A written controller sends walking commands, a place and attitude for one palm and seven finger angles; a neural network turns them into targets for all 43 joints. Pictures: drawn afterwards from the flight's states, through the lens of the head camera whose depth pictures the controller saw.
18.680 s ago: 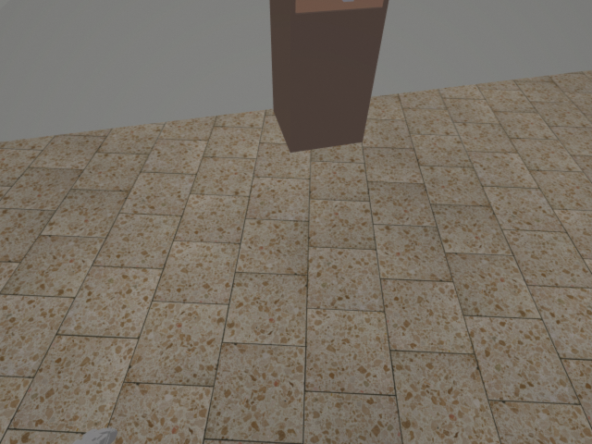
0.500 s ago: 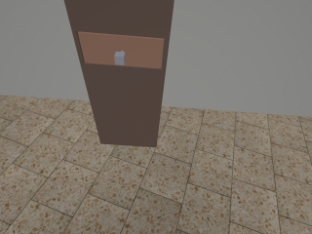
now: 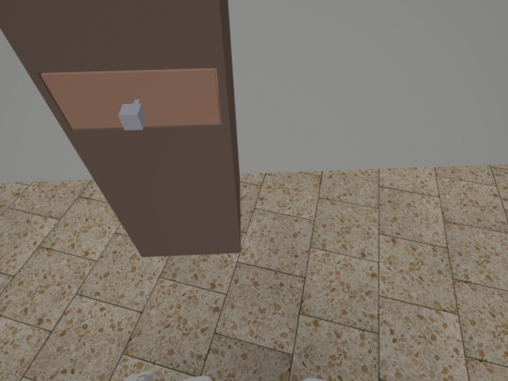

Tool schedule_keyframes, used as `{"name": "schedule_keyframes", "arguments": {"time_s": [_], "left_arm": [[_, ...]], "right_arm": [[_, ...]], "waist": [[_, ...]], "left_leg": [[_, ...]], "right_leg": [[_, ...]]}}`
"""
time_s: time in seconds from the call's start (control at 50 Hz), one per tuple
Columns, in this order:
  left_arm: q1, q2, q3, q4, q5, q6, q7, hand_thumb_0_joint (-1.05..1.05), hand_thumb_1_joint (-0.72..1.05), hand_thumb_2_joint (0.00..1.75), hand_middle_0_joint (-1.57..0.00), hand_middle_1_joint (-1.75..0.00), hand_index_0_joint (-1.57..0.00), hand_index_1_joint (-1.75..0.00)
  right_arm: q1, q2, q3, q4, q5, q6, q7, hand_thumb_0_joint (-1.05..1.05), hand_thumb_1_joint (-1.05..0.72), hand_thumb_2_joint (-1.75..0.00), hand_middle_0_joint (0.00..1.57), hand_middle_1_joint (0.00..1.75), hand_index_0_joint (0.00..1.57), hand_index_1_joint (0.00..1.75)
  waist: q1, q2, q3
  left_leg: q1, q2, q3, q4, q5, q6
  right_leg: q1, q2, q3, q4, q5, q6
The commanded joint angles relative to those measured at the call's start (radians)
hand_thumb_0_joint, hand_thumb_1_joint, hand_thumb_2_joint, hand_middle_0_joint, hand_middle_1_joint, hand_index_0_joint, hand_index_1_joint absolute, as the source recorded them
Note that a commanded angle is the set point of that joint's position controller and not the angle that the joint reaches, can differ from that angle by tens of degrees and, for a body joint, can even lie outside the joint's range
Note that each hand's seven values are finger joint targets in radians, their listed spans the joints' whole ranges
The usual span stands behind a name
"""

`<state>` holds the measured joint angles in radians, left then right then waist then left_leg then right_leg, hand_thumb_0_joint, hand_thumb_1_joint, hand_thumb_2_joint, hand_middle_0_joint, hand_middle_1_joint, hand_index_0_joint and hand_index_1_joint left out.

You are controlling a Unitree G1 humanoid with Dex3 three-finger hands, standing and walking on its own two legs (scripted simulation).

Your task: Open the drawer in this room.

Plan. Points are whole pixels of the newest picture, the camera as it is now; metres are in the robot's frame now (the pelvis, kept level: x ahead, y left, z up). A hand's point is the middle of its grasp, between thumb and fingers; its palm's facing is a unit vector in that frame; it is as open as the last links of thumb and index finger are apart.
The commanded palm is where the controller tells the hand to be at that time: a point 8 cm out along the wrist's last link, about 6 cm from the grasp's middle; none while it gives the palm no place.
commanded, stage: take the last steps up to it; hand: left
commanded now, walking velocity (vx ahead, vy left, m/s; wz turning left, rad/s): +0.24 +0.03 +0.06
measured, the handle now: (134, 111) +0.67 +0.30 +0.04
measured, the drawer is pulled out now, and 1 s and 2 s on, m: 0.00 0.00 0.00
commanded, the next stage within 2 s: come to a stop and stand still in 0.24 s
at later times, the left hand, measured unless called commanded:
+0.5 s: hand out of the picture +0.11 +0.22 -0.17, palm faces +0.08 -0.99 -0.13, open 7.3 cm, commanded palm none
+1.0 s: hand (167, 359) +0.18 +0.17 -0.14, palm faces +0.01 -0.96 -0.29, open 7.3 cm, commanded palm none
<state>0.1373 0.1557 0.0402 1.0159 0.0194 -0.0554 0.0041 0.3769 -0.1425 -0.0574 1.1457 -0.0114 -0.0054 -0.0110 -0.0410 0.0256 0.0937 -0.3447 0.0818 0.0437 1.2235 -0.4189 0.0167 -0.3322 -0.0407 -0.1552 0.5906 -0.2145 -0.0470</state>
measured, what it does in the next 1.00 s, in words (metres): walks ahead: left foot, then right foot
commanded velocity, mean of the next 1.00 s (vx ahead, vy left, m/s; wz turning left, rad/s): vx -0.01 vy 0.03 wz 0.01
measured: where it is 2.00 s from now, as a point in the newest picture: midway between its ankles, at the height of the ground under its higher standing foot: outside the picture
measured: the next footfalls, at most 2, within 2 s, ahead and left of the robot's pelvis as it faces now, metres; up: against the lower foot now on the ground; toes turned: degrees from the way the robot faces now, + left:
left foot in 0.30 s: +0.18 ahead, +0.13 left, +0.00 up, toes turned +10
right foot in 0.82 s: +0.15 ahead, -0.11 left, +0.00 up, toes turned -4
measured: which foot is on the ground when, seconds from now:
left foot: up 0.00-0.28, down 0.30-0.82, up 0.84-1.00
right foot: down 0.00-0.30, up 0.32-0.80, down 0.82-1.00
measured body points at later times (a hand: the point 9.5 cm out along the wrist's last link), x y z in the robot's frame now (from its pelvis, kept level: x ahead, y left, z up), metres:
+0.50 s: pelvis +0.13 +0.05 +0.02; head +0.14 +0.08 +0.47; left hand +0.11 +0.27 -0.15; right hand +0.19 -0.18 -0.12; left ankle +0.14 +0.12 -0.73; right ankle +0.13 -0.10 -0.67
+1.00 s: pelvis +0.12 -0.02 +0.02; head +0.15 -0.06 +0.46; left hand +0.18 +0.22 -0.12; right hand +0.14 -0.26 -0.16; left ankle +0.09 +0.12 -0.66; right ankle +0.13 -0.13 -0.73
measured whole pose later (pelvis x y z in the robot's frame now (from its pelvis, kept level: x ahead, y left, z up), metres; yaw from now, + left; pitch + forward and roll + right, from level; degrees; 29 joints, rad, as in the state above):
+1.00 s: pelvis +0.12 -0.02 +0.02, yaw -1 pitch -1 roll +2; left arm 0.18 0.14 0.03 1.03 0.03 0.00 0.04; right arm 0.20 -0.21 -0.08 1.07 -0.01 0.07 -0.01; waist -0.01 0.05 0.08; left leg -0.39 0.01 0.03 0.98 -0.43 -0.04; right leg -0.24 -0.07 -0.07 0.51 -0.25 -0.02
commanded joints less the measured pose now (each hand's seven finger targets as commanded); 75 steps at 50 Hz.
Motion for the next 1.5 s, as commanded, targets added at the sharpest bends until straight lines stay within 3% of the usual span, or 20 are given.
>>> {"name": "schedule_keyframes", "arguments": {"time_s": [0.0, 0.18, 0.24, 0.28, 0.3, 0.36, 0.4, 0.54, 0.7, 0.76, 0.8, 0.82, 0.84, 0.98, 1.12, 1.2, 1.22, 1.26, 1.3, 1.48], "left_arm": [[0.099, 0.107, 0.022, -0.001, 0.004, -0.011, 0.019, 0.00, 0.90, 0.90, -0.20, -0.30, -0.20, -0.30], [0.183, 0.151, 0.032, 0.047, 0.005, -0.016, 0.010, 0.00, 0.90, 0.90, -0.20, -0.30, -0.20, -0.30], [0.178, 0.129, 0.026, 0.058, -0.002, -0.002, 0.012, 0.00, 0.90, 0.90, -0.20, -0.30, -0.20, -0.30], [0.201, 0.044, 0.008, 0.035, -0.007, 0.009, 0.004, 0.00, 0.90, 0.90, -0.20, -0.30, -0.20, -0.30], [0.166, 0.055, 0.004, 0.017, 0.000, 0.019, 0.009, 0.00, 0.90, 0.90, -0.20, -0.30, -0.20, -0.30], [0.174, 0.035, 0.003, 0.063, -0.001, 0.022, 0.007, 0.00, 0.90, 0.90, -0.20, -0.30, -0.20, -0.30], [0.235, 0.015, -0.003, 0.097, -0.007, 0.036, 0.015, 0.00, 0.90, 0.90, -0.20, -0.30, -0.20, -0.30], [0.206, 0.072, 0.021, 0.059, 0.001, 0.101, 0.030, 0.00, 0.90, 0.90, -0.20, -0.30, -0.20, -0.30], [0.120, 0.062, 0.018, -0.005, -0.005, 0.089, 0.031, 0.00, 0.90, 0.90, -0.20, -0.30, -0.20, -0.30], [0.195, 0.083, 0.016, 0.023, 0.000, 0.060, 0.034, 0.00, 0.90, 0.90, -0.20, -0.30, -0.20, -0.30], [0.166, 0.208, 0.026, 0.016, 0.007, 0.038, 0.042, 0.00, 0.90, 0.90, -0.20, -0.30, -0.20, -0.30], [0.193, 0.221, 0.026, 0.011, 0.003, 0.043, 0.040, 0.00, 0.90, 0.90, -0.20, -0.30, -0.20, -0.30], [0.171, 0.230, 0.036, 0.019, 0.003, 0.040, 0.042, 0.00, 0.90, 0.90, -0.20, -0.30, -0.20, -0.30], [0.125, 0.189, 0.041, -0.025, 0.007, 0.043, 0.048, 0.00, 0.90, 0.90, -0.20, -0.30, -0.20, -0.30], [0.159, 0.225, 0.055, -0.020, 0.020, 0.047, 0.036, 0.00, 0.90, 0.90, -0.20, -0.30, -0.20, -0.30], [0.099, 0.212, 0.046, -0.007, 0.006, 0.058, 0.031, 0.00, 0.90, 0.90, -0.20, -0.30, -0.20, -0.30], [0.096, 0.180, 0.038, -0.011, -0.002, 0.064, 0.030, 0.00, 0.90, 0.90, -0.20, -0.30, -0.20, -0.30], [0.124, 0.092, 0.017, -0.021, -0.007, 0.070, 0.022, 0.00, 0.90, 0.90, -0.20, -0.30, -0.20, -0.30], [0.123, 0.083, 0.011, 0.009, 0.006, 0.080, 0.019, 0.00, 0.90, 0.90, -0.20, -0.30, -0.20, -0.30], [0.182, 0.115, -0.018, 0.109, -0.007, 0.040, 0.025, 0.00, 0.90, 0.90, -0.20, -0.30, -0.20, -0.30]], "right_arm": [[0.059, -0.030, -0.005, -0.071, -0.016, -0.002, 0.013, 0.00, -0.90, -0.90, 0.20, 0.30, 0.20, 0.30], [-0.127, -0.050, 0.003, -0.151, -0.007, -0.026, 0.028, 0.00, -0.90, -0.90, 0.20, 0.30, 0.20, 0.30], [-0.046, -0.070, 0.006, -0.115, -0.006, -0.046, 0.020, 0.00, -0.90, -0.90, 0.20, 0.30, 0.20, 0.30], [0.077, -0.205, -0.017, -0.087, -0.018, -0.052, 0.005, 0.00, -0.90, -0.90, 0.20, 0.30, 0.20, 0.30], [0.114, -0.230, -0.021, -0.075, -0.020, -0.040, -0.004, 0.00, -0.90, -0.90, 0.20, 0.30, 0.20, 0.30], [-0.064, -0.131, 0.018, -0.111, -0.013, -0.045, -0.021, 0.00, -0.90, -0.90, 0.20, 0.30, 0.20, 0.30], [-0.110, -0.101, 0.026, -0.116, -0.006, -0.055, -0.033, 0.00, -0.90, -0.90, 0.20, 0.30, 0.20, 0.30], [-0.112, -0.156, -0.006, -0.091, -0.002, -0.014, -0.054, 0.00, -0.90, -0.90, 0.20, 0.30, 0.20, 0.30], [-0.134, -0.170, -0.037, -0.100, -0.015, 0.012, -0.034, 0.00, -0.90, -0.90, 0.20, 0.30, 0.20, 0.30], [-0.129, -0.153, -0.038, -0.097, -0.005, 0.013, -0.020, 0.00, -0.90, -0.90, 0.20, 0.30, 0.20, 0.30], [-0.092, -0.054, -0.019, -0.121, 0.008, 0.016, -0.005, 0.00, -0.90, -0.90, 0.20, 0.30, 0.20, 0.30], [-0.151, -0.065, -0.018, -0.137, 0.005, 0.037, -0.008, 0.00, -0.90, -0.90, 0.20, 0.30, 0.20, 0.30], [-0.157, -0.076, -0.018, -0.139, 0.001, 0.053, -0.013, 0.00, -0.90, -0.90, 0.20, 0.30, 0.20, 0.30], [-0.148, -0.125, -0.025, -0.138, -0.009, 0.063, 0.011, 0.00, -0.90, -0.90, 0.20, 0.30, 0.20, 0.30], [-0.186, -0.109, -0.008, -0.176, -0.001, 0.037, 0.017, 0.00, -0.90, -0.90, 0.20, 0.30, 0.20, 0.30], [-0.063, -0.097, 0.004, -0.130, 0.003, 0.017, 0.005, 0.00, -0.90, -0.90, 0.20, 0.30, 0.20, 0.30], [-0.039, -0.118, 0.005, -0.119, 0.003, 0.008, 0.002, 0.00, -0.90, -0.90, 0.20, 0.30, 0.20, 0.30], [-0.077, -0.219, -0.007, -0.143, -0.008, 0.003, -0.005, 0.00, -0.90, -0.90, 0.20, 0.30, 0.20, 0.30], [-0.185, -0.203, -0.001, -0.151, -0.006, 0.005, -0.009, 0.00, -0.90, -0.90, 0.20, 0.30, 0.20, 0.30], [-0.088, -0.114, 0.023, -0.073, 0.009, -0.014, -0.025, 0.00, -0.90, -0.90, 0.20, 0.30, 0.20, 0.30]], "waist": [[0.010, -0.136, -0.050], [0.058, -0.133, -0.028], [0.012, -0.050, -0.056], [-0.023, 0.265, -0.067], [-0.041, 0.337, -0.066], [0.037, 0.073, -0.011], [0.067, 0.008, -0.072], [0.054, 0.096, -0.080], [0.037, 0.185, -0.103], [0.074, 0.097, -0.157], [0.048, -0.220, -0.144], [0.090, -0.187, -0.124], [0.079, -0.292, -0.115], [0.081, -0.208, -0.075], [0.106, -0.229, -0.096], [0.036, -0.208, -0.107], [0.029, -0.125, -0.107], [0.046, 0.148, -0.044], [0.070, 0.230, 0.036], [0.044, -0.099, -0.077]], "left_leg": [[-0.087, 0.052, -0.011, -0.105, 0.096, -0.026], [-0.019, 0.019, 0.051, -0.549, 0.135, -0.042], [0.236, -0.009, 0.075, -0.761, 0.223, -0.048], [0.384, 0.263, -0.264, -0.933, 0.232, 0.072], [0.347, 0.335, -0.396, -1.025, 0.166, 0.127], [0.193, 0.262, -0.208, -1.001, 0.483, 0.130], [0.199, 0.220, -0.081, -0.956, 0.813, 0.110], [0.250, 0.259, -0.053, -0.890, 0.978, 0.143], [0.241, 0.231, -0.061, -0.834, 0.813, 0.135], [0.205, 0.145, -0.015, -0.732, 0.588, 0.053], [-0.019, -0.031, 0.077, -0.567, -0.040, -0.052], [-0.008, -0.039, 0.011, -0.454, -0.170, -0.049], [-0.040, -0.039, -0.031, -0.359, -0.189, -0.051], [-0.131, -0.042, -0.066, -0.184, 0.034, -0.075], [-0.021, -0.057, -0.011, -0.494, -0.027, -0.061], [0.240, -0.079, 0.033, -0.820, 0.164, -0.047], [0.306, -0.048, 0.000, -0.878, 0.183, -0.039], [0.173, 0.189, -0.266, -1.004, 0.046, 0.054], [-0.075, 0.187, -0.272, -1.130, -0.194, 0.091], [0.203, 0.022, -0.064, -0.856, 0.348, -0.002]], "right_leg": [[-0.017, -0.246, 0.218, -0.417, -0.102, -0.080], [0.087, -0.256, 0.198, -0.397, -0.043, -0.108], [-0.001, -0.191, 0.135, -0.255, -0.057, -0.052], [-0.197, -0.013, -0.014, 0.099, -0.260, 0.039], [-0.241, 0.004, 0.033, 0.303, -0.388, 0.044], [-0.170, -0.074, 0.140, 0.398, -0.223, 0.053], [-0.066, -0.072, 0.144, 0.326, -0.138, 0.082], [-0.121, -0.038, 0.153, 0.402, -0.163, 0.106], [-0.027, -0.021, 0.103, 0.154, -0.213, 0.076], [0.156, -0.028, 0.080, -0.186, 0.095, 0.076], [0.269, -0.325, 0.350, -0.230, 0.575, -0.040], [0.196, -0.381, 0.368, -0.240, 0.648, -0.109], [0.170, -0.377, 0.401, -0.250, 0.634, -0.132], [0.172, -0.291, 0.307, -0.285, 0.271, -0.092], [0.182, -0.273, 0.338, -0.326, 0.068, -0.107], [0.043, -0.190, 0.265, -0.261, -0.030, -0.034], [-0.022, -0.143, 0.236, -0.208, -0.099, -0.004], [-0.074, -0.027, 0.104, -0.050, -0.166, 0.059], [0.060, -0.027, 0.095, 0.066, -0.166, 0.066], [0.141, -0.085, 0.194, -0.207, 0.213, 0.043]]}}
